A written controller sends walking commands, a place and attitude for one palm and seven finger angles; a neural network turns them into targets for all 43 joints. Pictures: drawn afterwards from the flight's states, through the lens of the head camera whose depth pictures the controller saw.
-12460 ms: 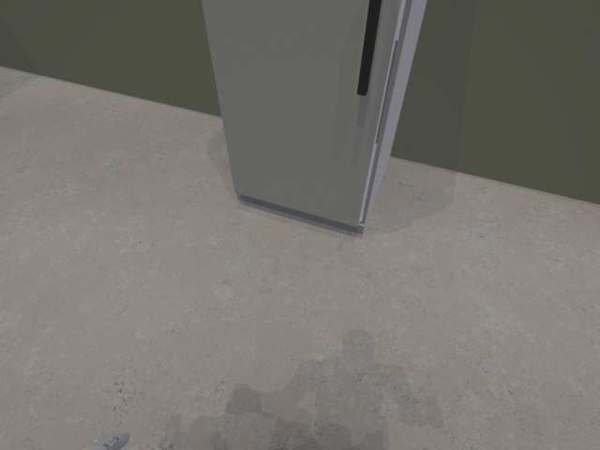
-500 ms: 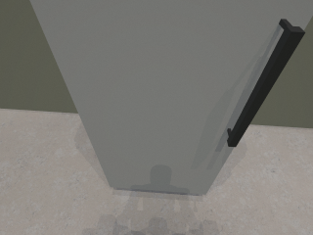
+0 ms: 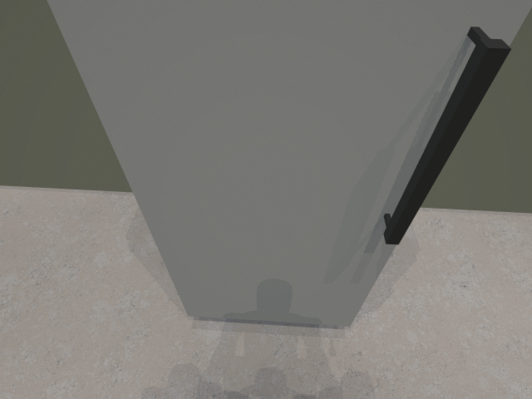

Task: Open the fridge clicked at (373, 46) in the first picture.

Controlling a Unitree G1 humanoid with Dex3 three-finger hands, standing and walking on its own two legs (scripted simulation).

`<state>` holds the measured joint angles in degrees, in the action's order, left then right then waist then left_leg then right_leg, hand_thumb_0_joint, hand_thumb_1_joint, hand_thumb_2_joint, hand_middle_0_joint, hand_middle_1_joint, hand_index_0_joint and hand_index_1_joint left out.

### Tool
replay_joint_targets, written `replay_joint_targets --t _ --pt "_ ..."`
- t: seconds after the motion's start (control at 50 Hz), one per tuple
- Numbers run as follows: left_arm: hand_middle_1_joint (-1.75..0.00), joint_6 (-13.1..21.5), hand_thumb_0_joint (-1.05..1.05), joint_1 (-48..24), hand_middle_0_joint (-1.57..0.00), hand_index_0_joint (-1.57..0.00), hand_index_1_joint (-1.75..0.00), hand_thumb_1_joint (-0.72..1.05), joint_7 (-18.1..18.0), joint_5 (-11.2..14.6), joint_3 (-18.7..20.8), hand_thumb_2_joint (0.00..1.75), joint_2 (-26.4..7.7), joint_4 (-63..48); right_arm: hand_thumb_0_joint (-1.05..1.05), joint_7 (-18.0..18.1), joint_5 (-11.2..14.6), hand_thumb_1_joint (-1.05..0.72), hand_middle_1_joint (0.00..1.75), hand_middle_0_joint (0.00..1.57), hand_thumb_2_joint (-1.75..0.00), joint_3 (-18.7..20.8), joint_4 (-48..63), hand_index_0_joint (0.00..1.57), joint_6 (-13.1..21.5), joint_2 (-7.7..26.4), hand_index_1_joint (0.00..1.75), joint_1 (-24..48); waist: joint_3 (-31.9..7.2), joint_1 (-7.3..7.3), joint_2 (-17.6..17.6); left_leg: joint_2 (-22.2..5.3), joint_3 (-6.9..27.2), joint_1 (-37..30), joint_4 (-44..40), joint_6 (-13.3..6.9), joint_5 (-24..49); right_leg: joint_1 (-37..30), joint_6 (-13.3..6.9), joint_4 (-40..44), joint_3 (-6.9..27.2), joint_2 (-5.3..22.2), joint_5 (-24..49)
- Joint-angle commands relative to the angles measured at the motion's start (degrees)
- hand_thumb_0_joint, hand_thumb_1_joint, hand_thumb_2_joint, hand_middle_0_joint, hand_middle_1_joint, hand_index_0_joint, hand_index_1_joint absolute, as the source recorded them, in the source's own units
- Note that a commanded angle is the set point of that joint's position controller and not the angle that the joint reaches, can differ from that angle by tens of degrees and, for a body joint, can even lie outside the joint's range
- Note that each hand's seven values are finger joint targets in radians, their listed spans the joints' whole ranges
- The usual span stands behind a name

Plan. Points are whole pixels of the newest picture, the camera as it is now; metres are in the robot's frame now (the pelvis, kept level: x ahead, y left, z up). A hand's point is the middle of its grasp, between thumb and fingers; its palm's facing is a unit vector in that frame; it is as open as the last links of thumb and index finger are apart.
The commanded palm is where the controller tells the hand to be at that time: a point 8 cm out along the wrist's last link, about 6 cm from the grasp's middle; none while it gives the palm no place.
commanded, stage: look again from close up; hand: right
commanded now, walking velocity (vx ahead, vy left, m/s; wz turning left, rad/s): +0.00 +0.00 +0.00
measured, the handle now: (424, 159) +0.46 -0.22 +0.13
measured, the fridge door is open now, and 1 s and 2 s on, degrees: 0 0 0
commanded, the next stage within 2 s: raise the hand to about handle height in 0.20 s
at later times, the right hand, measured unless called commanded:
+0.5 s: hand (422, 375) +0.18 -0.20 -0.02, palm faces +0.23 +0.97 -0.13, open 7.5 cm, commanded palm +0.10 -0.24 -0.05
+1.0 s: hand (434, 381) +0.17 -0.21 -0.01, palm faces -0.01 +1.00 -0.04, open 10.3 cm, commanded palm +0.14 -0.28 +0.01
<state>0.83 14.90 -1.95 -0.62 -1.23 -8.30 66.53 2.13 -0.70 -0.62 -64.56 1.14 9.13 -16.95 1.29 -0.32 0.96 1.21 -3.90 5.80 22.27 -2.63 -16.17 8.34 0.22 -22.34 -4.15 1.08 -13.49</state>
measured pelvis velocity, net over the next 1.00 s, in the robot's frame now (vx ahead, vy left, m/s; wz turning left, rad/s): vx -0.05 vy -0.01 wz -0.04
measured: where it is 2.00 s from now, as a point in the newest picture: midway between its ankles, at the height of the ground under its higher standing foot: outside the picture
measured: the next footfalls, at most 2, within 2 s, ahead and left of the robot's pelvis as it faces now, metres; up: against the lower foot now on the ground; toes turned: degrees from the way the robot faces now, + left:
none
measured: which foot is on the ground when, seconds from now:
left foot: down 0.00-1.00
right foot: down 0.00-1.00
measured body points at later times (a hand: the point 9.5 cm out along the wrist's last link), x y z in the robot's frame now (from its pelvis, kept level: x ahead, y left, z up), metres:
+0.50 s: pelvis -0.02 -0.01 -0.02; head -0.01 +0.01 +0.43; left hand +0.09 +0.25 -0.13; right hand +0.16 -0.25 -0.01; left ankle -0.04 +0.08 -0.74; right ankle -0.02 -0.12 -0.74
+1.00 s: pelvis -0.05 -0.01 -0.06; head -0.01 -0.02 +0.39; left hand +0.14 +0.19 -0.14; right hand +0.16 -0.26 +0.00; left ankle -0.05 +0.08 -0.74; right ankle -0.02 -0.12 -0.74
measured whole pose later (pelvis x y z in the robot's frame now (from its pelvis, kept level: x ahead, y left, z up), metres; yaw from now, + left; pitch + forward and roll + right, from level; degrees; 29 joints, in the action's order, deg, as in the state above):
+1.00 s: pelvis -0.05 -0.01 -0.06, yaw -2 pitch +10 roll +2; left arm 10.9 12.2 -3.7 2.1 -4.0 -11.0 32.9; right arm -18.0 16.8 9.6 -1.8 18.5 15.8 -17.3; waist -5.0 -0.6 -1.8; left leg 0.5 -8.2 36.8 53.7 -2.7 -26.8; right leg 42.3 -0.7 -56.8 0.2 2.3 -24.3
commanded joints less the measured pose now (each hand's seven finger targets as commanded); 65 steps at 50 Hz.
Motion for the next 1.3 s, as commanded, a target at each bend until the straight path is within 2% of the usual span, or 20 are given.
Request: replay_joint_targets --t 0.0,0.26,0.28,0.3,0.32,0.34,0.36,0.38,0.42,0.46,0.48,0.54,0.62,0.7,0.72,0.78,0.84,0.96,1.1,1.28 --pt "-0.30 0.96 0.00 3.04 -0.20 -0.20 -0.30 0.90 -0.41 -0.06 1.23 0.90 -5.70 -1.21 0.00 0.27 -0.02 -0.90 0.30 0.20 -0.90 1.23 1.10 0.20 0.93 6.13 0.30 -3.63 2.12 -0.15 -0.61 -8.32 6.66 2.83 -3.80 0.19 16.13 -0.65 -1.54 2.61 5.15 5.54 11.38" --pt "-0.30 1.06 0.00 3.60 -0.20 -0.20 -0.30 0.90 -0.39 -0.07 1.14 0.90 -5.25 -0.99 0.00 0.24 -0.03 -0.90 0.30 0.20 -0.90 1.26 0.99 0.20 0.91 5.71 0.30 -3.81 1.79 -0.26 -0.88 -8.29 6.34 2.67 -3.96 0.24 14.50 -0.36 -1.64 2.67 5.72 5.39 11.92" --pt "-0.30 1.49 0.00 -1.86 -0.20 -0.20 -0.30 0.90 0.43 0.44 1.45 0.90 -6.59 -5.40 0.00 2.48 -0.74 -0.90 0.30 0.20 -0.90 0.83 -0.43 0.20 2.23 5.04 0.30 -8.20 4.66 -1.72 -2.11 -11.54 10.31 5.80 -2.92 3.08 38.10 4.84 -0.32 -10.72 2.58 4.94 12.31" --pt "-0.30 9.42 0.00 0.39 -0.20 -0.20 -0.30 0.90 -2.02 3.09 2.70 0.90 -17.20 -25.67 0.00 1.14 11.85 -0.88 0.32 0.20 -0.89 4.93 86.95 0.20 13.91 17.67 0.32 33.97 -23.16 5.92 -11.10 -5.76 6.04 0.99 2.65 1.34 30.56 -11.39 -2.35 -2.25 3.44 -1.20 17.25" --pt "-0.30 13.25 0.00 -5.80 -0.20 -0.20 -0.30 0.90 -4.42 3.50 0.98 0.90 -11.91 -24.31 0.00 4.73 9.05 -0.85 0.33 0.20 -0.88 10.78 85.72 0.20 13.71 22.92 0.33 28.14 -19.93 2.11 -15.76 -2.58 5.01 4.34 4.58 0.82 18.26 -12.10 -1.97 -3.39 1.47 0.22 18.75" --pt "-0.30 15.82 0.00 -2.59 -0.20 -0.20 -0.30 0.90 -3.65 2.35 2.30 0.90 -9.97 -25.50 0.00 4.71 8.10 -0.83 0.34 0.21 -0.87 1.06 69.16 0.21 6.77 5.00 0.34 -1.74 -16.70 0.91 -14.29 -1.72 0.91 6.28 6.54 0.54 10.92 -8.37 -2.01 -2.03 2.79 1.49 22.11" --pt "-0.30 16.15 0.00 -2.65 -0.20 -0.20 -0.30 0.90 -3.65 3.74 2.24 0.90 -10.75 -23.05 0.00 4.31 10.29 -0.81 0.36 0.21 -0.86 -1.45 62.82 0.21 4.26 -1.53 0.36 -4.57 -10.43 2.18 -7.16 -1.79 -0.84 9.99 6.28 1.38 10.37 -3.36 -1.70 -4.09 4.36 1.13 18.68" --pt "-0.30 16.71 0.00 -3.95 -0.20 -0.20 -0.30 0.90 -3.38 3.59 3.24 0.90 -12.95 -27.00 0.00 3.25 11.14 -0.78 0.37 0.21 -0.85 -0.39 68.40 0.21 6.81 0.74 0.37 1.82 -4.02 3.39 -1.68 -1.72 -1.09 14.36 6.04 2.01 9.22 1.63 -1.97 -6.24 5.77 0.49 12.86" --pt "-0.30 17.13 0.00 -3.27 -0.20 -0.20 -0.30 0.90 -2.84 2.05 4.60 0.90 -13.91 -29.48 0.00 0.19 10.78 -0.74 0.40 0.21 -0.83 3.18 61.64 0.21 13.05 2.13 0.40 -1.23 -2.21 4.21 8.10 -1.51 -1.41 22.61 8.47 2.51 2.98 9.21 -1.83 -12.25 5.38 -0.97 5.41" --pt "-0.30 17.43 0.00 -5.83 -0.20 -0.20 -0.30 0.90 -1.39 1.05 5.24 0.90 -12.85 -32.42 0.00 -5.93 12.76 -0.69 0.43 0.22 -0.81 2.47 52.92 0.22 20.67 -3.28 0.43 -13.00 -3.47 -0.11 13.87 -1.28 -1.19 27.91 15.07 2.38 -0.74 19.36 -0.58 -17.77 4.79 -1.41 0.89" --pt "-0.30 17.39 0.00 -7.02 -0.20 -0.20 -0.30 0.90 -0.50 1.15 5.67 0.90 -12.89 -33.86 0.00 -9.63 14.30 -0.67 0.45 0.22 -0.80 4.21 51.52 0.22 24.81 -2.66 0.45 -17.37 -4.88 -1.80 15.81 -1.59 -0.11 28.17 17.60 2.32 -1.04 24.24 -0.08 -20.28 4.54 -1.54 -0.61" --pt "-0.30 16.10 0.00 -8.58 -0.20 -0.20 -0.30 0.90 2.07 1.91 6.69 0.90 -13.50 -39.22 0.00 -20.70 16.46 -0.60 0.50 0.22 -0.77 11.65 51.53 0.22 33.60 4.55 0.50 -20.21 -11.81 -3.91 6.95 -3.39 3.82 23.88 24.47 1.45 8.63 30.05 0.66 -26.55 3.02 -2.83 1.86" --pt "-0.30 12.42 0.00 -9.80 -0.20 -0.20 -0.30 0.90 0.79 2.46 6.07 0.90 -13.05 -45.72 0.00 -19.67 17.87 -0.50 0.55 0.23 -0.73 16.63 65.29 0.23 27.62 10.93 0.55 -10.27 -15.36 -4.08 -1.45 -2.72 5.99 24.99 23.85 1.66 0.02 30.64 -0.76 -27.47 1.41 -2.93 -1.67" --pt "-0.30 11.85 0.00 -5.86 -0.20 -0.20 -0.30 0.90 -0.53 1.67 5.23 0.90 -11.34 -46.40 0.00 -13.14 15.93 -0.41 0.62 0.24 -0.69 14.10 82.39 0.24 30.05 9.71 0.62 0.48 -17.59 0.32 -6.95 -1.23 4.22 29.47 24.66 1.49 0.96 25.09 -1.94 -28.59 3.75 -0.82 -0.03" --pt "-0.30 11.99 0.00 -4.67 -0.20 -0.20 -0.30 0.90 -0.86 1.29 4.89 0.90 -11.77 -45.50 0.00 -12.63 15.41 -0.39 0.63 0.24 -0.68 12.67 85.24 0.24 31.54 10.29 0.63 5.02 -17.74 2.39 -5.00 -0.68 3.95 31.37 25.58 1.69 0.96 25.21 -2.25 -29.68 4.78 -0.26 -0.17" --pt "-0.30 13.49 0.00 -4.71 -0.20 -0.20 -0.30 0.90 -1.53 1.51 3.78 0.90 -12.29 -43.59 0.00 -14.90 15.04 -0.32 0.68 0.24 -0.65 8.57 82.82 0.24 33.41 9.13 0.68 7.03 -15.40 4.44 -8.69 -0.40 3.75 35.11 24.68 1.41 -3.98 25.21 -2.17 -30.30 5.94 0.07 -3.74" --pt "-0.30 14.20 0.00 -4.72 -0.20 -0.20 -0.30 0.90 -2.30 2.44 3.07 0.90 -13.43 -42.96 0.00 -19.18 16.21 -0.25 0.72 0.25 -0.62 9.35 76.93 0.25 29.08 11.29 0.72 6.11 -15.07 3.91 -6.23 -0.44 4.15 32.79 22.21 1.55 -6.79 26.09 -2.19 -28.71 6.58 0.03 -6.00" --pt "-0.30 13.85 0.00 -6.28 -0.20 -0.20 -0.30 0.90 -3.40 3.17 2.67 0.90 -12.51 -43.21 0.00 -19.72 19.95 -0.11 0.81 0.26 -0.56 19.51 72.04 0.26 17.15 15.70 0.81 0.10 -18.66 -1.06 -0.37 -1.69 4.25 21.74 17.98 2.42 -3.61 24.82 -1.88 -23.74 6.07 -0.43 -1.84" --pt "-0.30 15.40 0.00 -4.90 -0.20 -0.20 -0.30 0.90 -2.58 2.84 2.80 0.90 -12.71 -41.70 0.00 -17.55 19.75 0.06 0.92 0.27 -0.49 19.28 73.75 0.27 19.98 14.36 0.92 1.05 -15.06 -0.24 -1.12 -0.73 1.05 22.71 17.95 2.24 0.90 20.82 -1.63 -20.18 6.04 -0.11 0.88" --pt "-0.30 16.87 0.00 -3.52 -0.20 -0.20 -0.30 0.90 -3.47 3.57 2.79 0.90 -14.20 -40.99 0.00 -20.51 20.54 0.27 1.05 0.28 -0.40 21.84 74.49 0.28 18.19 18.83 1.05 8.31 -15.45 -0.09 -5.93 -0.68 0.75 20.31 15.37 1.65 2.45 14.63 -1.69 -16.73 6.21 -0.17 2.45"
